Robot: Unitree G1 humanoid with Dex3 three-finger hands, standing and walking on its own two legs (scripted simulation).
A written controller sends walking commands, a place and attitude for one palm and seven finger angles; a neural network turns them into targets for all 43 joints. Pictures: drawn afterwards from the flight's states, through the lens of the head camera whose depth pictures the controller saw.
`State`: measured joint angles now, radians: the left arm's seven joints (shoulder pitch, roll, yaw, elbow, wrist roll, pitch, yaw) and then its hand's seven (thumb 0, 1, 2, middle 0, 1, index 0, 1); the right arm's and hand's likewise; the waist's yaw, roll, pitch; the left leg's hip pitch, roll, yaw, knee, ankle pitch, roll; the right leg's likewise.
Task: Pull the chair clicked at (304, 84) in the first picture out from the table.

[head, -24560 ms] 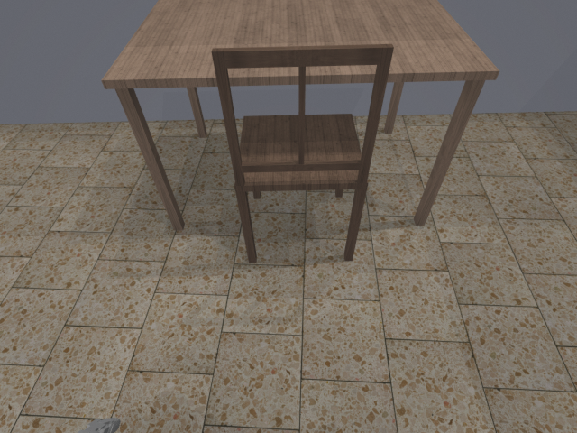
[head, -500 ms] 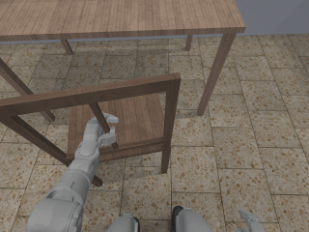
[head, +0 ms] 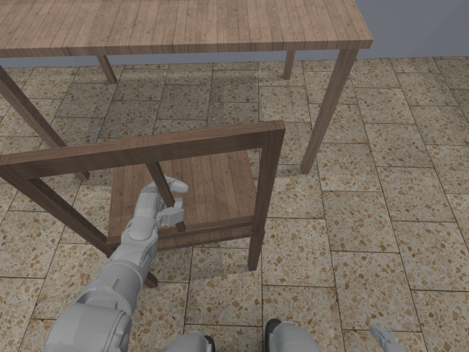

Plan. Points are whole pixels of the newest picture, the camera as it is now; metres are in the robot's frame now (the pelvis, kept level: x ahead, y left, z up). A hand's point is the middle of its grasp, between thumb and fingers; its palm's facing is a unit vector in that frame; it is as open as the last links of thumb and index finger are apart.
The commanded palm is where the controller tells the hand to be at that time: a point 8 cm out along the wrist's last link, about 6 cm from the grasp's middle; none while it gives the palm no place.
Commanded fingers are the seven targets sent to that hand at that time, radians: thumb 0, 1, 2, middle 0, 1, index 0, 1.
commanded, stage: step backward, pulling the chair out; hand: left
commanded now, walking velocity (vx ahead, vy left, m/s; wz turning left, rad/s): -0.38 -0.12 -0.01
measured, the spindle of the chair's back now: (169, 201) +0.40 +0.13 -0.07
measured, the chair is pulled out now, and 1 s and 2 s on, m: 0.31 0.48 0.59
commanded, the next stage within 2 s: stop walking, hand still on the chair in 1.10 s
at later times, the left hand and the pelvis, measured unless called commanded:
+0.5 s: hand (173, 244) +0.30 +0.11 -0.05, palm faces -0.10 -0.98 -0.19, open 5.0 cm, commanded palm +0.30 +0.16 -0.05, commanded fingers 0.00 0.90 0.90 -0.50 -1.45 -0.50 -1.45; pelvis -0.07 +0.01 +0.00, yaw -1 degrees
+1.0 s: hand (166, 303) +0.20 +0.12 -0.05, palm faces -0.10 -0.98 -0.19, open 4.9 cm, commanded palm +0.20 +0.17 -0.05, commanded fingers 0.00 0.90 0.90 -0.50 -1.45 -0.50 -1.45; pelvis -0.17 +0.02 +0.01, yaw -3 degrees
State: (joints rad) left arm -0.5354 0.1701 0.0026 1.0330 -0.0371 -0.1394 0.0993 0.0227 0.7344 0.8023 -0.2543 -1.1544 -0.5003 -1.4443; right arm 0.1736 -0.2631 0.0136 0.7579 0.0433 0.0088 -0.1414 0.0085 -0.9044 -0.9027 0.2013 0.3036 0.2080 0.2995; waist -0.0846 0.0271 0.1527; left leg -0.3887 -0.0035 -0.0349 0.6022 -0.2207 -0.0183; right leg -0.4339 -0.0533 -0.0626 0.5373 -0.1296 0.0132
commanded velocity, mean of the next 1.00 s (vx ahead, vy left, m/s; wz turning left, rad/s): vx -0.36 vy -0.01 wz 0.04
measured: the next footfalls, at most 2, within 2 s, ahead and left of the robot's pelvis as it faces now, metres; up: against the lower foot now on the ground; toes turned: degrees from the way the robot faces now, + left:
right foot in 0.16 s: +0.06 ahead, -0.14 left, +0.00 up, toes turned -5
left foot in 0.42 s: -0.07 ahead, +0.14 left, +0.00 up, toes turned -4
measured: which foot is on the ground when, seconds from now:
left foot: down 0.00-0.28, up 0.30-0.40, down 0.42-1.00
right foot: down 0.00-0.04, up 0.06-0.14, down 0.16-0.46, up 0.48-0.62, down 0.64-0.92, up 0.94-1.00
